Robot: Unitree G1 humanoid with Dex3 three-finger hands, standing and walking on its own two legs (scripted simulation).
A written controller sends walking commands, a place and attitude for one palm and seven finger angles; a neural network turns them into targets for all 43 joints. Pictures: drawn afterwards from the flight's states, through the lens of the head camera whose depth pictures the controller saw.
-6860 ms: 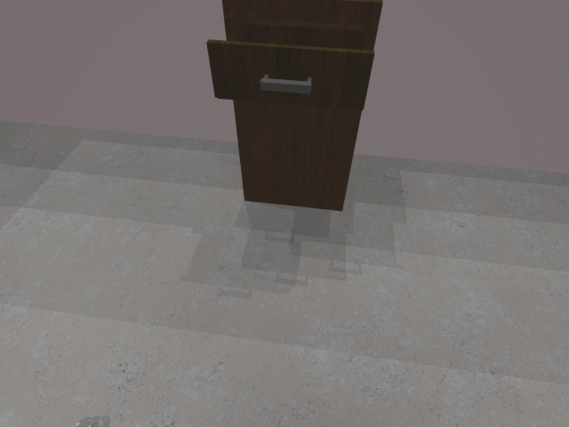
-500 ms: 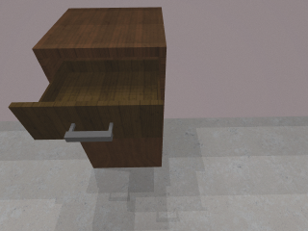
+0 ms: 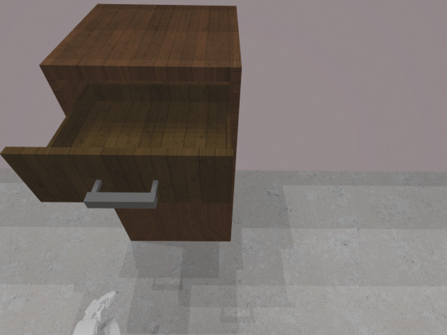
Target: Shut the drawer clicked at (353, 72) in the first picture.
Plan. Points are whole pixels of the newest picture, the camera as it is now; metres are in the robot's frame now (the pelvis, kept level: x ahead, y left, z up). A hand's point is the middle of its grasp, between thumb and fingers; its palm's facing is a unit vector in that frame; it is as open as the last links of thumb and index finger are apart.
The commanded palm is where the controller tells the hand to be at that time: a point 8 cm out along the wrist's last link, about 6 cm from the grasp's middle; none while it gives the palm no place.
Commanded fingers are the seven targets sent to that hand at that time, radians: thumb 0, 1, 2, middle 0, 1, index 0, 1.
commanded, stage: raise the hand and make a fist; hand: left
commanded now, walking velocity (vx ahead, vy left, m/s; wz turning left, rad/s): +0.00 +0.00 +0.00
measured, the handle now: (124, 192) +0.38 +0.23 +0.03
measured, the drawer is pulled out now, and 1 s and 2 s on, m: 0.26 0.26 0.26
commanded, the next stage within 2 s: bring the fist close to the handle in 1.78 s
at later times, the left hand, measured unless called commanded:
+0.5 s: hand (115, 317) +0.15 +0.18 +0.01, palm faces +0.05 -1.00 -0.05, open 4.9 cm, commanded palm +0.12 +0.24 +0.01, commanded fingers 0.00 0.90 0.90 -0.84 -0.99 -0.84 -0.99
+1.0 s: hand (105, 289) +0.17 +0.19 +0.07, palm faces +0.07 -1.00 -0.05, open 3.1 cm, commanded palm +0.14 +0.23 +0.08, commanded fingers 0.00 0.90 0.90 -1.34 -1.53 -1.34 -1.53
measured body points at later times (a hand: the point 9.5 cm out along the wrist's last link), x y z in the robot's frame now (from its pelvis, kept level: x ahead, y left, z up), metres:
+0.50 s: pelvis -0.04 -0.04 -0.07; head -0.01 -0.03 +0.38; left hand +0.14 +0.24 +0.01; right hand +0.17 -0.25 -0.13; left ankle -0.01 +0.12 -0.73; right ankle -0.01 -0.12 -0.73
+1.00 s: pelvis -0.02 +0.00 -0.03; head -0.01 +0.00 +0.42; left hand +0.16 +0.24 +0.07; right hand +0.18 -0.22 -0.09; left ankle -0.01 +0.12 -0.73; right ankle -0.01 -0.12 -0.73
